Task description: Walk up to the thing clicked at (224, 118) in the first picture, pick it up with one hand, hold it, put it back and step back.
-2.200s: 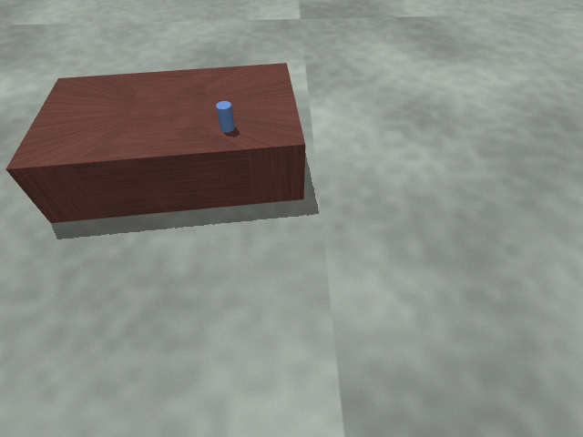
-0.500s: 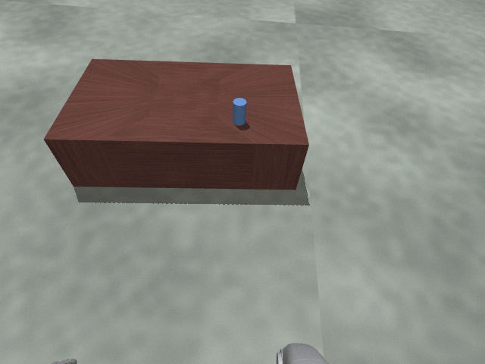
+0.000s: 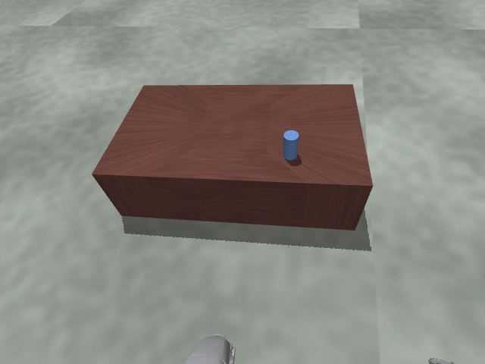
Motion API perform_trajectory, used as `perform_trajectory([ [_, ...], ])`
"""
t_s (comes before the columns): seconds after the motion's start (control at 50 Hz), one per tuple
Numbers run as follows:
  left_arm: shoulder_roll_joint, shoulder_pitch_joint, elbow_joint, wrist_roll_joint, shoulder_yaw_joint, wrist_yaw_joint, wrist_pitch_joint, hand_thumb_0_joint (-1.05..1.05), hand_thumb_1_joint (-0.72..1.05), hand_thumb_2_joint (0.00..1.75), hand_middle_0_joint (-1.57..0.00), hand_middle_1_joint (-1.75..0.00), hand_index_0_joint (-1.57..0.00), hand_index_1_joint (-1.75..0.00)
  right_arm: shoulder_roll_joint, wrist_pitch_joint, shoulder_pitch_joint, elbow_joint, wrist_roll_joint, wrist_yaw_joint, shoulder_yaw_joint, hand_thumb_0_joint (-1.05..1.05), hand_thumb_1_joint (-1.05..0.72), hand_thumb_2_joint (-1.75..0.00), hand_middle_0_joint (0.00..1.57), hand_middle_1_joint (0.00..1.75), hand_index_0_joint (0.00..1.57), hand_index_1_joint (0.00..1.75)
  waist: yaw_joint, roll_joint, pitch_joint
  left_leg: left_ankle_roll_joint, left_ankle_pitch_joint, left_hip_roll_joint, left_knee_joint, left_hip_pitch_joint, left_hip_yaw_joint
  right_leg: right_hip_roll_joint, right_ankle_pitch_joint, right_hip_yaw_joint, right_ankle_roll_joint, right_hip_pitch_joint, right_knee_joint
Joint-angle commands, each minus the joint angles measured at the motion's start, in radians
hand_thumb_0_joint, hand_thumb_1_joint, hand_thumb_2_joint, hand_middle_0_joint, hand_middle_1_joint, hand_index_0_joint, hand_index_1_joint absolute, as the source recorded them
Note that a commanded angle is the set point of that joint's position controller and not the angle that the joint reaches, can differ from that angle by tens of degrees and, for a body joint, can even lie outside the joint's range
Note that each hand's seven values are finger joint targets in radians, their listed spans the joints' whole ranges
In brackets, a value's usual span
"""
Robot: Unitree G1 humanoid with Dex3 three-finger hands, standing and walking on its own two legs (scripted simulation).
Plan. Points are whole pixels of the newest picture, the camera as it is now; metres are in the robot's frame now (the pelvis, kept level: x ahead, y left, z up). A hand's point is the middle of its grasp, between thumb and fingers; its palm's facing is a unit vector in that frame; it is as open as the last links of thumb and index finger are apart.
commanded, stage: walk up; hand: right
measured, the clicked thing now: (290, 145) +0.97 -0.09 -0.39
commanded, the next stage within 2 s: none
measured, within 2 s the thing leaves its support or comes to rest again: neither
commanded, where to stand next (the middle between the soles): +0.50 +0.15 m, yaw -3 degrees
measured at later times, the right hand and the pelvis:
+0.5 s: hand (353, 304) +0.25 -0.17 -0.13, palm faces -0.02 +0.93 -0.36, open 7.4 cm; pelvis +0.20 +0.10 +0.00, yaw +1 degrees
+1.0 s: hand (332, 230) +0.43 -0.15 -0.15, palm faces -0.05 +0.95 -0.32, open 7.4 cm; pelvis +0.35 +0.12 +0.00, yaw +0 degrees
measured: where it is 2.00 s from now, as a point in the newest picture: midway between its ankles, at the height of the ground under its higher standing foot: (228, 303)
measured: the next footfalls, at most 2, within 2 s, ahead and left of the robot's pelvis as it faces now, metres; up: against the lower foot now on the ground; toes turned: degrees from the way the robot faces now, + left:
left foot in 0.18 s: +0.23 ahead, +0.19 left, +0.00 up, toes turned +6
right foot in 0.66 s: +0.39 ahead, -0.02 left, +0.00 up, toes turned -5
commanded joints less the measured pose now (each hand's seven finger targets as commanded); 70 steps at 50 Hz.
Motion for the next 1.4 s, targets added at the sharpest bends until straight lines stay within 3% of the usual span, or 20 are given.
perform_trajectory([
  [0.0, 0.319, -0.023, -0.095, 0.004, 0.096, 0.017, -0.025, 0.0, 0.9, 0.9, -0.2, -0.3, -0.2, -0.3, -0.13, -0.019, -0.021, -0.078, -0.005, 0.012, -0.047, 0.0, -0.9, -0.9, 0.2, 0.3, 0.2, 0.3, -0.006, -0.247, 0.019, -0.017, 0.079, 0.061, -0.205, -0.006, 0.07, -0.214, 0.129, 0.122, -0.2, -0.034, -0.214],
  [0.08, 0.339, 0.013, -0.089, -0.001, 0.091, 0.015, -0.019, 0.0, 0.9, 0.9, -0.2, -0.3, -0.2, -0.3, -0.127, -0.028, -0.104, -0.094, -0.007, 0.023, -0.056, 0.0, -0.9, -0.9, 0.2, 0.3, 0.2, 0.3, 0.009, -0.232, -0.009, 0.012, 0.155, 0.058, -0.351, 0.122, 0.137, -0.218, 0.186, 0.089, -0.164, -0.038, -0.147],
  [0.14, 0.339, -0.026, -0.098, -0.002, 0.083, 0.018, -0.007, 0.0, 0.9, 0.9, -0.2, -0.3, -0.2, -0.3, -0.156, -0.033, 0.036, -0.044, -0.014, 0.017, -0.077, 0.0, -0.9, -0.9, 0.2, 0.3, 0.2, 0.3, -0.089, -0.156, -0.068, 0.036, 0.116, 0.023, -0.39, 0.372, 0.174, -0.212, 0.167, 0.069, -0.138, -0.15, 0.026],
  [0.18, 0.206, 0.066, -0.104, -0.001, 0.038, 0.018, 0.004, 0.0, 0.9, 0.9, -0.2, -0.3, -0.2, -0.3, -0.287, -0.044, 0.25, 0.008, -0.027, -0.01, -0.122, 0.0, -0.9, -0.9, 0.2, 0.3, 0.2, 0.3, -0.184, 0.234, -0.163, 0.12, -0.227, 0.133, -0.554, 0.63, -0.106, -0.041, -0.021, 0.006, -0.071, -0.387, 0.596],
  [0.2, 0.187, 0.105, -0.106, -0.017, 0.033, 0.02, 0.013, 0.0, 0.9, 0.9, -0.2, -0.3, -0.2, -0.3, -0.333, -0.05, 0.19, -0.033, -0.01, -0.02, -0.122, 0.0, -0.9, -0.9, 0.2, 0.3, 0.2, 0.3, -0.133, 0.299, -0.151, 0.162, -0.338, 0.331, -0.731, 0.623, -0.526, 0.088, -0.276, 0.068, -0.042, -0.551, 0.718],
  [0.22, 0.29, 0.075, -0.08, -0.01, 0.054, 0.035, 0.02, 0.0, 0.9, 0.9, -0.2, -0.3, -0.2, -0.3, -0.341, -0.045, 0.134, -0.045, 0.022, -0.022, -0.126, 0.0, -0.9, -0.9, 0.2, 0.3, 0.2, 0.3, -0.129, 0.182, -0.144, 0.246, -0.372, 0.382, -0.753, 0.564, -0.584, 0.018, -0.279, 0.147, -0.061, -0.527, 0.778],
  [0.32, 0.26, 0.121, -0.013, -0.033, 0.056, 0.011, 0.037, 0.0, 0.9, 0.9, -0.2, -0.3, -0.2, -0.3, -0.198, -0.065, 0.018, -0.067, 0.02, -0.038, -0.067, 0.0, -0.9, -0.9, 0.2, 0.3, 0.2, 0.3, -0.023, 0.064, -0.008, 0.094, 0.086, 0.176, -0.727, 0.26, -0.059, -0.043, -0.016, 0.197, -0.032, -0.351, 0.612],
  [0.5, 0.211, -0.034, -0.081, -0.005, 0.053, 0.001, 0.035, 0.0, 0.9, 0.9, -0.2, -0.3, -0.2, -0.3, -0.194, -0.064, 0.084, -0.101, -0.003, -0.038, -0.073, 0.0, -0.9, -0.9, 0.2, 0.3, 0.2, 0.3, -0.076, 0.028, 0.022, 0.223, 0.291, 0.228, -0.701, 0.373, 0.022, -0.054, 0.02, 0.09, 0.001, -0.363, 0.27],
  [0.62, 0.225, 0.11, -0.038, -0.003, 0.076, 0.017, 0.003, 0.0, 0.9, 0.9, -0.2, -0.3, -0.2, -0.3, -0.153, -0.042, 0.067, -0.14, 0.007, -0.034, -0.053, 0.0, -0.9, -0.9, 0.2, 0.3, 0.2, 0.3, 0.017, -0.114, -0.108, 0.15, 0.406, 0.122, -0.346, 0.278, 0.123, 0.047, 0.135, 0.028, -0.042, 0.077, -0.003],
  [0.64, 0.276, 0.195, -0.027, 0.003, 0.095, 0.029, -0.005, 0.0, 0.9, 0.9, -0.2, -0.3, -0.2, -0.3, -0.112, -0.043, 0.09, -0.148, 0.012, -0.034, -0.037, 0.0, -0.9, -0.9, 0.2, 0.3, 0.2, 0.3, 0.065, -0.228, -0.171, 0.112, 0.304, 0.061, -0.135, 0.197, 0.158, -0.036, 0.08, 0.157, -0.075, 0.201, -0.059],
  [0.66, 0.357, 0.214, -0.043, 0.004, 0.117, 0.038, -0.009, 0.0, 0.9, 0.9, -0.2, -0.3, -0.2, -0.3, -0.064, -0.041, 0.146, -0.157, 0.01, -0.031, -0.02, 0.0, -0.9, -0.9, 0.2, 0.3, 0.2, 0.3, 0.049, -0.403, -0.211, 0.062, -0.186, -0.051, 0.053, -0.023, 0.179, -0.301, 0.052, 0.567, -0.156, 0.334, -0.109],
  [0.7, 0.377, 0.129, -0.072, -0.016, 0.111, 0.044, 0.003, 0.0, 0.9, 0.9, -0.2, -0.3, -0.2, -0.3, -0.196, -0.013, 0.114, -0.126, -0.003, -0.045, -0.05, 0.0, -0.9, -0.9, 0.2, 0.3, 0.2, 0.3, 0.039, -0.241, -0.124, 0.044, -0.278, 0.0, 0.206, -0.14, 0.044, -0.431, -0.131, 0.778, -0.315, 0.211, -0.18],
  [0.8, 0.294, 0.029, -0.098, -0.013, 0.078, 0.041, -0.009, 0.0, 0.9, 0.9, -0.2, -0.3, -0.2, -0.3, -0.155, -0.001, 0.131, -0.065, 0.006, -0.027, -0.047, 0.0, -0.9, -0.9, 0.2, 0.3, 0.2, 0.3, -0.031, -0.221, 0.003, 0.017, -0.049, 0.032, 0.123, -0.042, 0.029, -0.211, 0.098, 0.33, -0.185, -0.031, -0.202],
  [0.94, 0.324, 0.019, -0.124, 0.007, 0.09, 0.019, -0.012, 0.0, 0.9, 0.9, -0.2, -0.3, -0.2, -0.3, -0.135, -0.008, 0.008, -0.079, -0.007, 0.0, -0.053, 0.0, -0.9, -0.9, 0.2, 0.3, 0.2, 0.3, -0.006, -0.273, 0.026, -0.017, 0.031, 0.084, -0.199, 0.026, 0.099, -0.175, -0.134, 0.208, -0.198, -0.123, -0.22],
  [1.06, 0.275, -0.053, -0.137, 0.002, 0.052, 0.023, 0.023, 0.0, 0.9, 0.9, -0.2, -0.3, -0.2, -0.3, -0.137, -0.041, 0.119, 0.002, -0.007, -0.042, -0.057, 0.0, -0.9, -0.9, 0.2, 0.3, 0.2, 0.3, -0.094, -0.157, -0.088, 0.016, 0.143, 0.015, -0.438, 0.4, 0.154, -0.158, 0.157, 0.157, -0.131, -0.238, 0.109],
  [1.08, 0.21, -0.004, -0.133, -0.001, 0.028, 0.024, 0.033, 0.0, 0.9, 0.9, -0.2, -0.3, -0.2, -0.3, -0.178, -0.05, 0.18, 0.022, -0.009, -0.054, -0.067, 0.0, -0.9, -0.9, 0.2, 0.3, 0.2, 0.3, -0.107, 0.021, -0.123, 0.036, 0.062, 0.056, -0.542, 0.45, 0.088, -0.086, 0.079, 0.093, -0.096, -0.25, 0.319],
  [1.1, 0.13, 0.057, -0.138, -0.011, 0.004, 0.022, 0.038, 0.0, 0.9, 0.9, -0.2, -0.3, -0.2, -0.3, -0.269, -0.057, 0.169, 0.008, -0.019, -0.062, -0.082, 0.0, -0.9, -0.9, 0.2, 0.3, 0.2, 0.3, -0.08, 0.265, -0.119, 0.097, 0.1, 0.281, -0.634, 0.477, -0.263, 0.046, -0.197, 0.059, -0.027, -0.392, 0.506],
  [1.14, 0.262, 0.077, -0.074, -0.005, 0.035, 0.049, 0.06, 0.0, 0.9, 0.9, -0.2, -0.3, -0.2, -0.3, -0.318, -0.047, 0.079, -0.02, 0.011, -0.061, -0.09, 0.0, -0.9, -0.9, 0.2, 0.3, 0.2, 0.3, -0.06, 0.152, -0.061, 0.26, -0.089, 0.406, -0.703, 0.347, -0.442, 0.019, -0.299, 0.165, -0.042, -0.415, 0.638],
  [1.22, 0.241, 0.083, -0.024, -0.019, 0.039, 0.035, 0.066, 0.0, 0.9, 0.9, -0.2, -0.3, -0.2, -0.3, -0.208, -0.058, 0.019, -0.035, 0.008, -0.078, -0.044, 0.0, -0.9, -0.9, 0.2, 0.3, 0.2, 0.3, -0.022, 0.1, -0.046, 0.179, 0.314, 0.228, -0.606, 0.302, -0.069, -0.004, -0.168, 0.188, -0.034, -0.342, 0.563],
  [1.38, 0.19, 0.004, 0.004, -0.002, 0.033, 0.03, 0.089, 0.0, 0.9, 0.9, -0.2, -0.3, -0.2, -0.3, -0.203, -0.05, -0.028, -0.041, 0.007, -0.094, -0.027, 0.0, -0.9, -0.9, 0.2, 0.3, 0.2, 0.3, -0.032, 0.073, -0.111, 0.204, 0.458, 0.264, -0.511, 0.26, -0.003, 0.01, -0.115, 0.101, -0.012, -0.166, 0.279],
])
